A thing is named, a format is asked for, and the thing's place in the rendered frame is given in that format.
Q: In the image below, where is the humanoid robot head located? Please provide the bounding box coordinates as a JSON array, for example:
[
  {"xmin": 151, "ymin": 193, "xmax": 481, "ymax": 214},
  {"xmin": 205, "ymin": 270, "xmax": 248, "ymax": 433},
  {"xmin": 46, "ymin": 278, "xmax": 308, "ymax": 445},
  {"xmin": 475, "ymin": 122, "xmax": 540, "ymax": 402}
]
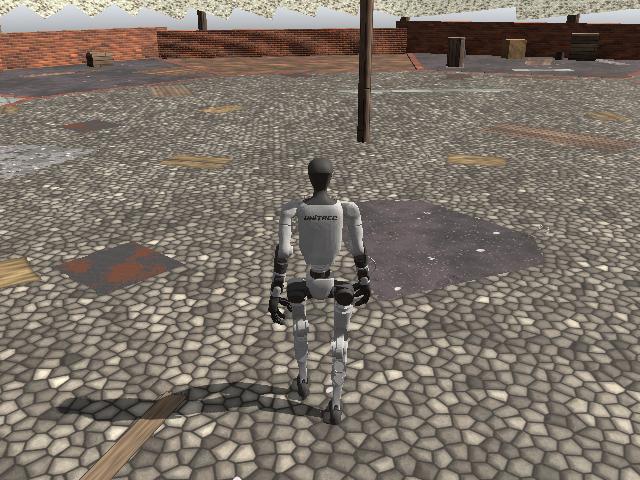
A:
[{"xmin": 303, "ymin": 158, "xmax": 337, "ymax": 205}]

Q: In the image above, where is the robot left hand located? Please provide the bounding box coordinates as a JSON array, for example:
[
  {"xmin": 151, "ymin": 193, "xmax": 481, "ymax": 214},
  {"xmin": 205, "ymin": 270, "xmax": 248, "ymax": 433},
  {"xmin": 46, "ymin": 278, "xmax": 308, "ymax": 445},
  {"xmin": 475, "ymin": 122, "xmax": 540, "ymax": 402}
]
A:
[{"xmin": 268, "ymin": 295, "xmax": 292, "ymax": 325}]

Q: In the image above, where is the robot left upper arm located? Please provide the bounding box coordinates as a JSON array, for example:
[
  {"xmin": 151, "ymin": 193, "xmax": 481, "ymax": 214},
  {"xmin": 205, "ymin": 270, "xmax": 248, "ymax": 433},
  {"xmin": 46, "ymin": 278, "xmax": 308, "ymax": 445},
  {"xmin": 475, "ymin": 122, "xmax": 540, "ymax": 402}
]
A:
[{"xmin": 278, "ymin": 201, "xmax": 300, "ymax": 259}]

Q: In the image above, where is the robot right upper arm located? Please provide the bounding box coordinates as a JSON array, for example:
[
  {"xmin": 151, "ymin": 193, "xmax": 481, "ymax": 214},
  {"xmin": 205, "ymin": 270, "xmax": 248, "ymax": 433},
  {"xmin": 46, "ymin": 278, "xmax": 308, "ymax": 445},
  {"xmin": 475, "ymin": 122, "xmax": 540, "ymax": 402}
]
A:
[{"xmin": 341, "ymin": 201, "xmax": 365, "ymax": 256}]

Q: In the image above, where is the left robot shin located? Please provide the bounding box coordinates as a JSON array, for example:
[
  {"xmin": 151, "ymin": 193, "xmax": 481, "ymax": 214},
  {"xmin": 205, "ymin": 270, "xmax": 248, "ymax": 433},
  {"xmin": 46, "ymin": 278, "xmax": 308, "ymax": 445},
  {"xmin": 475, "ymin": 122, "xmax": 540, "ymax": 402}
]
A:
[{"xmin": 293, "ymin": 320, "xmax": 308, "ymax": 384}]

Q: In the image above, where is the robot left forearm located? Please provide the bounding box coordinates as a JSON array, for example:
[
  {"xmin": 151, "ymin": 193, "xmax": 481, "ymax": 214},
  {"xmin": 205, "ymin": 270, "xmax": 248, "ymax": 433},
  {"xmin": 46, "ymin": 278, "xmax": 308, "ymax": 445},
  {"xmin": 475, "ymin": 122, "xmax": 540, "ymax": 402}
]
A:
[{"xmin": 270, "ymin": 244, "xmax": 288, "ymax": 297}]

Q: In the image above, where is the robot right hand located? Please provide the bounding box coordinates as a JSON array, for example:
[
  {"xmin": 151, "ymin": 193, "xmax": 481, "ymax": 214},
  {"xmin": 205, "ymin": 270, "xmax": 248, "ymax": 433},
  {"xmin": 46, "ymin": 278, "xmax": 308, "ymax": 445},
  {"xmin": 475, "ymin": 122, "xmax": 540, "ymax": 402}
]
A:
[{"xmin": 352, "ymin": 281, "xmax": 372, "ymax": 306}]

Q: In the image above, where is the robot right forearm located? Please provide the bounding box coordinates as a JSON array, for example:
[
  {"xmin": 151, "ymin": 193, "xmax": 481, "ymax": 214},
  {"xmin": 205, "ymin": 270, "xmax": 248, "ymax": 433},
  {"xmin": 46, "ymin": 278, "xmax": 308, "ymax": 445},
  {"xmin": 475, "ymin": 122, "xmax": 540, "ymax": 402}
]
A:
[{"xmin": 353, "ymin": 241, "xmax": 370, "ymax": 285}]

